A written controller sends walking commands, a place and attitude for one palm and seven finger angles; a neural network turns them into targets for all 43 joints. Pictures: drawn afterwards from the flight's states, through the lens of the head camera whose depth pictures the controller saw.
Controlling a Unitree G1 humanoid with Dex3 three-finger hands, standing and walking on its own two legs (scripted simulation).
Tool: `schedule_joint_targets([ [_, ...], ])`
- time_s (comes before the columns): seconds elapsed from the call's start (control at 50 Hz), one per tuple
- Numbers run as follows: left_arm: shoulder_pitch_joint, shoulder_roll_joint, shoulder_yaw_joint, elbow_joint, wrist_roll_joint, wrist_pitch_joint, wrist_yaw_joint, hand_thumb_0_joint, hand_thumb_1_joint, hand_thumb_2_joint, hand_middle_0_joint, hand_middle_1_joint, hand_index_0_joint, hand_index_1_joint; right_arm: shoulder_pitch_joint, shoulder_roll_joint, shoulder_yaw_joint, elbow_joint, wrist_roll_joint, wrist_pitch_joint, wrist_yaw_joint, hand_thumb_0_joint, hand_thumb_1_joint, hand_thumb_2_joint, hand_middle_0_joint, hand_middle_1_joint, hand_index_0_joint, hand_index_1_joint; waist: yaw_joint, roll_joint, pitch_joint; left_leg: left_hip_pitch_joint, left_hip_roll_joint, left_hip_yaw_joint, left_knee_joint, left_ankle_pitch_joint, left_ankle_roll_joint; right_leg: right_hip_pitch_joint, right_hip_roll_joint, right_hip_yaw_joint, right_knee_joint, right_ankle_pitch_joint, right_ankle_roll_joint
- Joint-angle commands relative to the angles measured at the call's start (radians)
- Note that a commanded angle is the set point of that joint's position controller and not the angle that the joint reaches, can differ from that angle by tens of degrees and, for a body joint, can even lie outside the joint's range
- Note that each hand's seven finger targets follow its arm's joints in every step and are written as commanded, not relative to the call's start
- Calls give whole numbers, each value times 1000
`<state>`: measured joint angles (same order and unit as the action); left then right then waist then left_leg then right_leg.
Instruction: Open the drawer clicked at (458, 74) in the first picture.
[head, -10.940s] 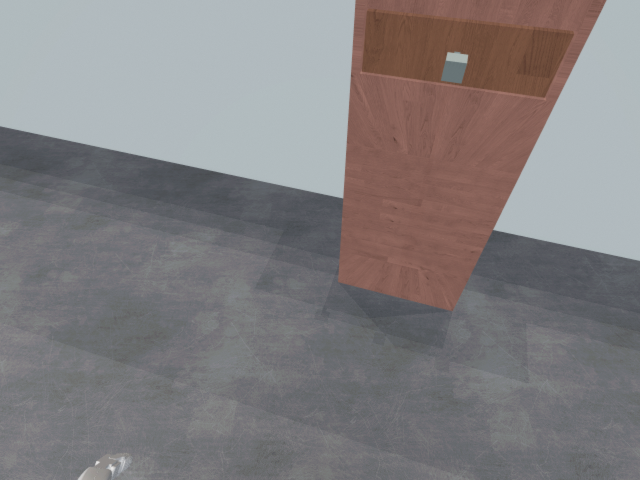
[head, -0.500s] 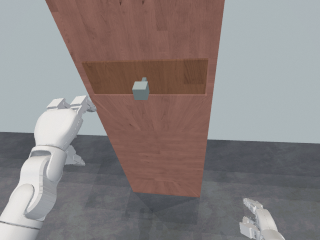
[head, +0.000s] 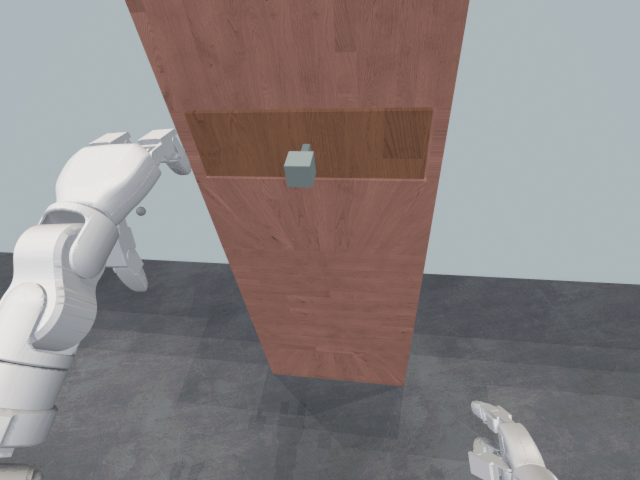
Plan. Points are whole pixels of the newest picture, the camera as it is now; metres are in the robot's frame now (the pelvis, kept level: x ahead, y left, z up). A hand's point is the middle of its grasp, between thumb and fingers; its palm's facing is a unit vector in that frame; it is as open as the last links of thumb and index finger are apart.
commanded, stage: raise the hand with hooked fingers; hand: left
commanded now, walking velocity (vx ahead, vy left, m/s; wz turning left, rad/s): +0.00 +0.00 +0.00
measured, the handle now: (302, 161) +0.54 +0.11 +0.13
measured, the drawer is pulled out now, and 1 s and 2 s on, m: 0.00 0.00 0.00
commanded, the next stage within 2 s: move the hooked fingers above the handle in 0.32 s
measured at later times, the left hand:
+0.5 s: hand (173, 236) +0.31 +0.20 +0.19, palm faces +0.08 -0.02 -1.00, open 13.8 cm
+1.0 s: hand (236, 182) +0.38 +0.15 +0.20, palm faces +0.15 -0.07 -0.99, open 13.8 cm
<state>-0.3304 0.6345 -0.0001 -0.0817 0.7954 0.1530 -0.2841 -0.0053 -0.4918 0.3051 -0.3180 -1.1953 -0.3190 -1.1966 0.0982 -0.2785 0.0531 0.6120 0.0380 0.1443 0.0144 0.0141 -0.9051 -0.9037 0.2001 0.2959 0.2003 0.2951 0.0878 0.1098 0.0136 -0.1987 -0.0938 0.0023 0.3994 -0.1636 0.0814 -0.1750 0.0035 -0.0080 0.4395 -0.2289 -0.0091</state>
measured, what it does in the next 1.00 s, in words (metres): stands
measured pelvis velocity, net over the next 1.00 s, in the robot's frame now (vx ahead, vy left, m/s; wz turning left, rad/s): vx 0.02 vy -0.03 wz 0.00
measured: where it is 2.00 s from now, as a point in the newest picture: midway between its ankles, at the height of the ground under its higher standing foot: outside the picture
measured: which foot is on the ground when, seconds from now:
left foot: down 0.00-1.00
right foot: down 0.00-1.00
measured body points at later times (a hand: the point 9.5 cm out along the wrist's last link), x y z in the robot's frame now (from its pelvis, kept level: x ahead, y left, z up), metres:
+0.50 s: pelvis -0.01 -0.02 +0.00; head -0.02 -0.07 +0.45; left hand +0.29 +0.20 +0.24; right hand +0.21 -0.22 -0.10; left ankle +0.03 +0.06 -0.74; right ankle +0.01 -0.12 -0.74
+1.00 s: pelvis +0.02 -0.03 +0.00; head +0.02 -0.08 +0.45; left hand +0.37 +0.15 +0.26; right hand +0.20 -0.26 -0.12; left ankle +0.03 +0.06 -0.74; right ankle +0.01 -0.12 -0.74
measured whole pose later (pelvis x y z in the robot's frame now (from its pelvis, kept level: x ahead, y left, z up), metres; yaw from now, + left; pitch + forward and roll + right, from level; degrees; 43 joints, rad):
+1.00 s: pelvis +0.02 -0.03 +0.00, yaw +0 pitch +0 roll +1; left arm -0.45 0.56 -0.09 0.05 0.79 0.01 -0.17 0.00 -0.49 0.30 -0.33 -1.20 -0.33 -1.20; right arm 0.13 -0.29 0.03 0.65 0.03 0.12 -0.01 0.01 -0.91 -0.90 0.20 0.30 0.20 0.29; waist 0.05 0.11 -0.02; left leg -0.23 -0.06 -0.01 0.42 -0.20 0.04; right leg -0.20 0.04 -0.02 0.46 -0.26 -0.05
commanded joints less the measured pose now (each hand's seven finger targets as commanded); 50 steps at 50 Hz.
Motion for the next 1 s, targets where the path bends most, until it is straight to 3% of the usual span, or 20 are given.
schedule_joint_targets([
  [0.0, -359, 283, 197, -291, 7, -88, 68, 0, -500, 300, -300, -1200, -300, -1200, -171, -91, -47, -172, -9, -71, 0, 0, -900, -900, 200, 300, 200, 300, 17, -34, -295, 117, 83, -80, -55, 159, -59, 65, 5, 2, -41, 64, -34],
  [0.06, -383, 308, 239, -295, 1, -117, 122, 0, -500, 300, -300, -1200, -300, -1200, -164, -84, -48, -149, -14, -92, 1, 0, -900, -900, 200, 300, 200, 300, 24, 23, -306, 122, 81, -92, -49, 176, -69, 60, 7, 4, -38, 65, -39],
  [0.14, -363, 292, 264, -177, -23, -88, 170, 0, -500, 300, -300, -1200, -300, -1200, -162, -95, -57, -124, 0, -90, 2, 0, -900, -900, 200, 300, 200, 300, 26, 10, -221, 80, 84, -83, -64, 123, -79, 26, 15, 4, -57, 37, -41],
  [0.2, -334, 231, 189, -62, -18, -29, 159, 0, -500, 300, -300, -1200, -300, -1200, -163, -98, -52, -119, 6, -77, 2, 0, -900, -900, 200, 300, 200, 300, 20, -67, -191, 34, 80, -60, -76, 65, -77, 27, 2, 2, -63, 4, -34],
  [0.28, -295, 153, 73, -103, 0, 17, 94, 0, -500, 300, -300, -1200, -300, -1200, -187, -98, -50, -154, 16, -69, 2, 0, -900, -900, 200, 300, 200, 300, 4, -99, -222, 41, 74, -44, -67, 28, -64, 36, -7, 8, -60, -14, -25],
  [0.32, -301, 160, 54, -174, 17, 11, 70, 0, -500, 300, -300, -1200, -300, -1200, -198, -97, -48, -168, 12, -71, 0, 0, -900, -900, 200, 300, 200, 300, -4, -84, -250, 60, 72, -47, -60, 22, -56, 36, -7, 11, -57, -13, -23],
  [0.36, -320, 204, 86, -248, 25, -23, 59, 0, -500, 300, -300, -1200, -300, -1200, -199, -91, -43, -173, 4, -83, -4, 0, -900, -900, 200, 300, 200, 300, -4, -79, -275, 72, 69, -49, -50, 28, -46, 53, -8, 20, -60, -9, -23],
  [0.44, -401, 336, 231, -255, 15, -100, 98, 0, -500, 300, -300, -1200, -300, -1200, -181, -92, -38, -140, -7, -94, -23, 0, -900, -900, 200, 300, 200, 300, 4, -73, -249, 68, 65, -56, -40, 48, -42, 50, 2, 23, -75, -1, -24],
  [0.46, -433, 300, 204, -210, 7, -109, 110, 0, -500, 300, -300, -1200, -300, -1200, -183, -81, -32, -133, -9, -97, -27, 0, -900, -900, 200, 300, 200, 300, 0, -67, -214, 58, 61, -56, -45, 40, -45, 30, -1, 17, -82, -16, -25],
  [0.48, -462, 305, 221, -157, 0, -117, 129, 0, -500, 300, -300, -1200, -300, -1200, -164, -81, -36, -116, -7, -98, -30, 0, -900, -900, 200, 300, 200, 300, -4, -61, -192, 53, 64, -55, -49, 37, -50, 17, 1, 12, -88, -21, -27],
  [0.54, -467, 296, 240, -42, -18, -104, 172, 0, -500, 300, -300, -1200, -300, -1200, -157, -86, -42, -97, 2, -92, -28, 0, -900, -900, 200, 300, 200, 300, 4, -25, -189, 46, 62, -49, -44, 65, -60, 19, 7, 15, -95, 2, -33],
  [0.58, -505, 238, 164, 68, 2, -68, 176, 0, -500, 300, -300, -1200, -300, -1200, -143, -87, -41, -85, 2, -86, -25, 0, -900, -900, 200, 300, 200, 300, -10, -57, -181, 22, 62, -37, -47, 64, -66, 10, -3, 7, -90, 13, -31],
  [0.64, -495, 137, 45, 90, 28, -17, 146, 0, -500, 300, -300, -1200, -300, -1200, -162, -94, -46, -114, 14, -76, -17, 0, -900, -900, 200, 300, 200, 300, -22, -62, -232, 33, 58, -26, -29, 71, -63, 26, -11, 25, -84, 44, -29],
  [0.72, -512, 122, -34, 59, 70, 6, 76, 0, -500, 300, -300, -1200, -300, -1200, -162, -102, -48, -137, 11, -59, -18, 0, -900, -900, 200, 300, 200, 300, -38, -115, -286, 25, 49, -21, -18, 87, -48, 65, -25, 32, -65, 112, -21],
  [0.76, -531, 150, -11, 4, 63, -23, 53, 0, -500, 300, -300, -1200, -300, -1200, -158, -102, -47, -147, 8, -65, -22, 0, -900, -900, 200, 300, 200, 300, -36, -140, -325, 33, 46, -24, -6, 116, -38, 97, -29, 40, -53, 167, -19],
  [0.8, -557, 197, 41, -95, 42, -73, 55, 0, -500, 300, -300, -1200, -300, -1200, -157, -98, -49, -155, 2, -69, -26, 0, -900, -900, 200, 300, 200, 300, -23, -103, -380, 57, 37, -27, 3, 168, -32, 135, -29, 44, -34, 239, -20],
  [0.84, -570, 277, 140, -127, 20, -116, 88, 0, -500, 300, -300, -1200, -300, -1200, -143, -100, -50, -144, -3, -74, -28, 0, -900, -900, 200, 300, 200, 300, -9, -73, -385, 63, 40, -34, 9, 207, -34, 140, -19, 40, -30, 261, -24],
  [0.92, -554, 273, 209, -20, 1, -126, 181, 0, -500, 300, -300, -1200, -300, -1200, -114, -85, -52, -111, -7, -66, -19, 0, -900, -900, 200, 300, 200, 300, 15, -75, -329, 31, 46, -28, 1, 273, -51, 123, -13, 28, -25, 302, -34],
  [0.94, -535, 311, 264, 46, -4, -108, 209, 0, -500, 300, -300, -1200, -300, -1200, -113, -94, -56, -97, -3, -59, -17, 0, -900, -900, 200, 300, 200, 300, 20, -73, -307, 13, 51, -24, -1, 262, -56, 122, -8, 28, -33, 283, -35],
  [0.98, -553, 218, 171, 144, 16, -56, 232, 0, -500, 300, -300, -1200, -300, -1200, -122, -87, -51, -89, 4, -45, -9, 0, -900, -900, 200, 300, 200, 300, 12, -117, -253, -22, 54, -9, -11, 233, -64, 90, -11, 23, -33, 250, -33],
])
